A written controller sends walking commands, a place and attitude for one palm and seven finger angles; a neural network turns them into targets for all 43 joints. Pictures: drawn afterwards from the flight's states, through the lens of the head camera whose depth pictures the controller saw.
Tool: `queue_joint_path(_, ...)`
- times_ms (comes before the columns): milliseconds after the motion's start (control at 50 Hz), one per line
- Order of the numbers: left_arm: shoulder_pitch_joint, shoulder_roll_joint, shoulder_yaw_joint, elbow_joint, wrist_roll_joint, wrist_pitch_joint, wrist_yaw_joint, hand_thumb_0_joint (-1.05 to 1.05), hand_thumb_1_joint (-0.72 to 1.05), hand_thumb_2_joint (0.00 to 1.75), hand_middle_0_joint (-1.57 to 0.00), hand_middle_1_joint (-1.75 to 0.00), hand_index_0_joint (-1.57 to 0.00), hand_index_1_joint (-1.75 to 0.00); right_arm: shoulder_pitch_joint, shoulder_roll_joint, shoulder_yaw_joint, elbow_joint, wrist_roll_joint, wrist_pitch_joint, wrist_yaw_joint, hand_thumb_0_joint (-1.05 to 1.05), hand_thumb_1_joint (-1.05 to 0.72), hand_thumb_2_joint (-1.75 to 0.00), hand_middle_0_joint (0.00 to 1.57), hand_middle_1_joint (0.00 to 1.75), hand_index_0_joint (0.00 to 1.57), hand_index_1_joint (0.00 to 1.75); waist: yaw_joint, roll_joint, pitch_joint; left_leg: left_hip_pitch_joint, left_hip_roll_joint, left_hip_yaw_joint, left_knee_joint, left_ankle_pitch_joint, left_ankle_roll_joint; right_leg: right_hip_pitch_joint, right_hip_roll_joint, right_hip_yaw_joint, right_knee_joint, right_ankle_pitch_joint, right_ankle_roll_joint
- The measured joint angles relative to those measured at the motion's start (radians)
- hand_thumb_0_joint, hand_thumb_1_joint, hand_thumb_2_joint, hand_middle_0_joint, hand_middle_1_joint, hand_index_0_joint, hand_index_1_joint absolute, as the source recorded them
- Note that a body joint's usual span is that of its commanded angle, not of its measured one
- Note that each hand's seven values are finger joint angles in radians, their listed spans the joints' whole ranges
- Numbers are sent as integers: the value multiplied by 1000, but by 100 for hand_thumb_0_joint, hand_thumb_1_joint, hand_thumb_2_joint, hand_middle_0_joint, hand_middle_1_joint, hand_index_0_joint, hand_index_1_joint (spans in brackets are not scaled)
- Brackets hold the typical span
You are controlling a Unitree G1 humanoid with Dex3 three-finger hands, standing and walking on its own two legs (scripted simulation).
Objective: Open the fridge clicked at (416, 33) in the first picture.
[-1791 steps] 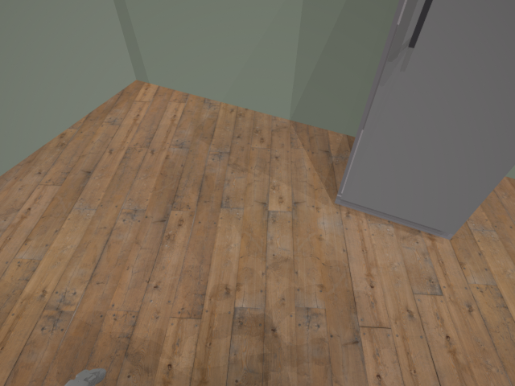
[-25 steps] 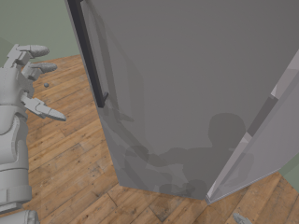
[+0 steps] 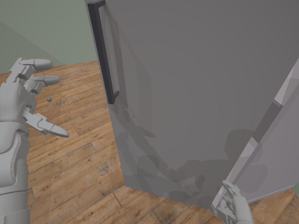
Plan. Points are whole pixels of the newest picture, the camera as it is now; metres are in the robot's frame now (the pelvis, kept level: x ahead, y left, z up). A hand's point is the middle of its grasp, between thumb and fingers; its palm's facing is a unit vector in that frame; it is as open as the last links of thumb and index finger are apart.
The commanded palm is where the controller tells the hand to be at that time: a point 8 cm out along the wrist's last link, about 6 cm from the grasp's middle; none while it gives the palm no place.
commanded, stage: slip the hand off the handle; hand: left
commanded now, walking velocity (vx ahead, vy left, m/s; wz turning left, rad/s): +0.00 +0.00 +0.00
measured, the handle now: (107, 59) +0.47 +0.18 +0.24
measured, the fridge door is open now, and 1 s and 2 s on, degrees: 58 58 58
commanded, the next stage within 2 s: draw the hand back to the body in 0.12 s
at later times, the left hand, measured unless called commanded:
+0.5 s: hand (47, 108) +0.27 +0.26 +0.22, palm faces +0.27 -0.96 -0.04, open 14.7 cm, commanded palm +0.23 +0.30 +0.22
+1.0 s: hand (25, 134) +0.22 +0.29 +0.19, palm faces +0.53 -0.81 -0.25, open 13.1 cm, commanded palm +0.18 +0.31 +0.20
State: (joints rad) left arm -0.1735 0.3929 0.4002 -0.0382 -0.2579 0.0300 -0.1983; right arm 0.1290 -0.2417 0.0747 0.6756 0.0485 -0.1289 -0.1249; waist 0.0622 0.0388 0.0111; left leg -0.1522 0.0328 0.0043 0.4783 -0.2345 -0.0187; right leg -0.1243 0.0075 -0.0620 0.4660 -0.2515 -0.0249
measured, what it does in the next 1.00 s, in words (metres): stands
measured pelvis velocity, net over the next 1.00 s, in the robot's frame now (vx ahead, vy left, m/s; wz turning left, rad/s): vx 0.00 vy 0.01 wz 0.00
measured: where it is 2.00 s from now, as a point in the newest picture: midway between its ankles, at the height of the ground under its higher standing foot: outside the picture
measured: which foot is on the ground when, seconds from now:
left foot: down 0.00-1.00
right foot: down 0.00-1.00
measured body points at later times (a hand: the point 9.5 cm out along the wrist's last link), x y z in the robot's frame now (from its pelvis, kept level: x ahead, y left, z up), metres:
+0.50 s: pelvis +0.02 +0.01 +0.00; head -0.03 -0.02 +0.45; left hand +0.25 +0.31 +0.22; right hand +0.22 -0.22 -0.07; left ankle +0.02 +0.13 -0.74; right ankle +0.01 -0.10 -0.74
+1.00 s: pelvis +0.00 +0.01 +0.00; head -0.02 +0.00 +0.45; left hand +0.18 +0.33 +0.21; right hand +0.20 -0.19 -0.08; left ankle +0.02 +0.13 -0.74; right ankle +0.01 -0.10 -0.74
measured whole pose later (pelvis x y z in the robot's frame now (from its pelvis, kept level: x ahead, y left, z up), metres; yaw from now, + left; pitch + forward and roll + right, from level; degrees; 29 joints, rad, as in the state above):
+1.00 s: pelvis +0.00 +0.01 +0.00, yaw +0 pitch -7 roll -1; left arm 0.25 0.33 0.36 -0.38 -0.12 0.05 0.12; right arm 0.17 -0.22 0.06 0.72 -0.01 -0.15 -0.08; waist 0.09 0.05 0.05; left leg -0.10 0.02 0.01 0.43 -0.22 0.00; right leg -0.05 0.00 -0.06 0.39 -0.22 -0.01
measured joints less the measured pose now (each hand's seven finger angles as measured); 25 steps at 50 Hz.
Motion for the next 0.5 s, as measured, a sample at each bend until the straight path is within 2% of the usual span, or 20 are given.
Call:
queue_joint_path(100,-4,-1,-6,-6,-1,-22,-3,-1,-56,20,-26,-115,-26,-115,18,-12,-5,28,0,-10,-9,1,-90,-90,20,30,20,30,0,7,11,-3,2,-10,12,-5,-3,3,2,-9,7,-6,-3)
queue_joint_path(260,-25,34,21,40,-22,-11,-29,-1,-56,20,-26,-115,-26,-115,35,-18,-13,51,2,-16,-12,1,-90,-90,20,30,20,30,-24,9,14,-16,3,0,17,-10,-4,-19,3,1,22,-12,-3)
queue_joint_path(280,-26,32,26,41,-40,20,-28,-1,-56,20,-26,-115,-26,-115,40,-19,-16,51,9,-17,-12,1,-90,-90,20,30,20,30,-23,10,11,-15,3,3,15,-10,-3,-20,3,4,21,-12,-3)
queue_joint_path(340,-13,13,43,-2,-74,209,3,-1,-56,20,-26,-115,-26,-115,52,-27,-20,53,27,-12,-13,1,-90,-90,20,30,20,30,-17,18,-6,-1,0,10,0,-10,0,-9,0,10,8,-11,2)
queue_joint_path(380,19,1,50,-56,-83,329,25,-1,-56,20,-26,-115,-26,-115,51,-33,-21,51,35,-9,-13,1,-90,-90,20,30,20,30,-14,25,-23,8,-5,12,-9,-11,4,-1,-5,13,1,-12,6)
queue_joint_path(420,59,-8,50,-121,-82,423,47,-1,-56,20,-26,-115,-26,-115,40,-37,-20,47,38,-8,-12,1,-90,-90,20,30,20,30,-10,31,-36,17,-9,14,-14,-13,8,8,-9,14,-3,-14,11)
queue_joint_path(460,97,-19,45,-184,-77,469,69,-1,-55,20,-26,-115,-26,-115,23,-37,-18,41,36,-10,-11,1,-90,-90,20,30,20,30,-4,33,-44,23,-14,13,-14,-16,11,16,-14,13,-3,-18,14)
queue_joint_path(500,127,-35,37,-238,-74,476,86,-1,-55,20,-25,-115,-25,-115,3,-34,-15,35,32,-16,-10,1,-90,-90,20,30,20,30,6,31,-47,29,-17,10,-12,-18,14,25,-17,10,-4,-20,16)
